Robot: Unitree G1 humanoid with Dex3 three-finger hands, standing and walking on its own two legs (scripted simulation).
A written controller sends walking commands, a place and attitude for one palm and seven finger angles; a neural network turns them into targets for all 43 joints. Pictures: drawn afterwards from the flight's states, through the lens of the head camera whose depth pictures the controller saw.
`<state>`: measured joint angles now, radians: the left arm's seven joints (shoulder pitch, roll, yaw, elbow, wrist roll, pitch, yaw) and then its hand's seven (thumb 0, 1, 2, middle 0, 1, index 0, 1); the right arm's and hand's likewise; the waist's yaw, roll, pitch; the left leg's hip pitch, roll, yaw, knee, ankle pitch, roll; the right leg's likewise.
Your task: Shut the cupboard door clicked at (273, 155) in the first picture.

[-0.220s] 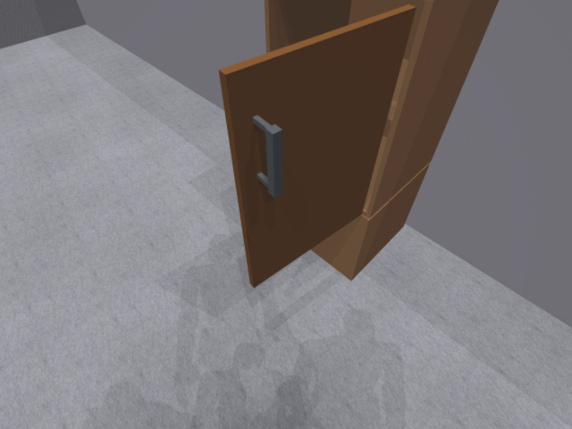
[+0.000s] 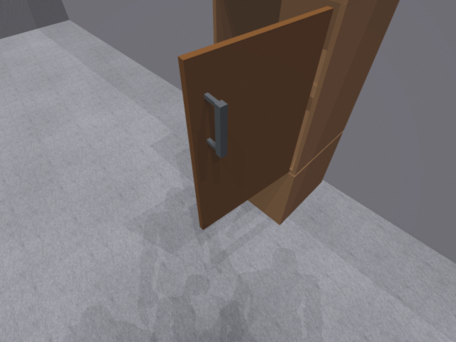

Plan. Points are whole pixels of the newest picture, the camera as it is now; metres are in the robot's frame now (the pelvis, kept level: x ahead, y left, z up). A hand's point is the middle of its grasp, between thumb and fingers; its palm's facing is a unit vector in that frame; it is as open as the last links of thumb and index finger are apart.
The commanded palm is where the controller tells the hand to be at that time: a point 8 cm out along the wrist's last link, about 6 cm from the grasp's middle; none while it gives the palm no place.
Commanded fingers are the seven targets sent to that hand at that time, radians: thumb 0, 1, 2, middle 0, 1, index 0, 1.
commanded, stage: stand and wait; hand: left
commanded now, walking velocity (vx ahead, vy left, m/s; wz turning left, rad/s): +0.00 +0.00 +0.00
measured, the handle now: (215, 126) +0.51 +0.06 +0.09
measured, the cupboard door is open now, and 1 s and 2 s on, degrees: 83 83 83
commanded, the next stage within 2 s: look at it before walking up in 0.08 s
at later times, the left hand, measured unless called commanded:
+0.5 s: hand out of the picture -0.03 +0.16 -0.17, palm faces +0.05 -0.98 -0.19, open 7.4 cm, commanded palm none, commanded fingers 0.00 0.90 0.90 -0.20 -0.30 -0.20 -0.30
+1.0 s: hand out of the picture -0.03 +0.16 -0.18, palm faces +0.03 -0.98 -0.18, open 7.4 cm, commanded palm none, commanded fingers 0.00 0.90 0.90 -0.20 -0.30 -0.20 -0.30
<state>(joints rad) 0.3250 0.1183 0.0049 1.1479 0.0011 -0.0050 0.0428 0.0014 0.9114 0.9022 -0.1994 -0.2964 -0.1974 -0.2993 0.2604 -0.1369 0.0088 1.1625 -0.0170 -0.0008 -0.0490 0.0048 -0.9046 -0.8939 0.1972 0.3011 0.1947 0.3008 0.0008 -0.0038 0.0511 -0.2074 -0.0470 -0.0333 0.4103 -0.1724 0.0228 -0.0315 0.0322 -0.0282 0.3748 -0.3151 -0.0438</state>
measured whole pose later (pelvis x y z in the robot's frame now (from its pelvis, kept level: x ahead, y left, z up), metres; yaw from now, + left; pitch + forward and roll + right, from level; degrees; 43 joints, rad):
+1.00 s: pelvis +0.00 -0.01 +0.00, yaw -3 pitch -1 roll +0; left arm 0.32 0.12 0.03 1.13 0.01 0.02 0.04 0.00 0.91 0.90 -0.20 -0.30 -0.20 -0.30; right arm 0.23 -0.15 -0.01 1.14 -0.02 0.02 -0.06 0.00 -0.90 -0.89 0.20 0.30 0.20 0.30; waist 0.01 0.01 0.06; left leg -0.24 -0.01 0.00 0.47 -0.21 0.01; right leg -0.07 0.06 0.01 0.43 -0.33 -0.06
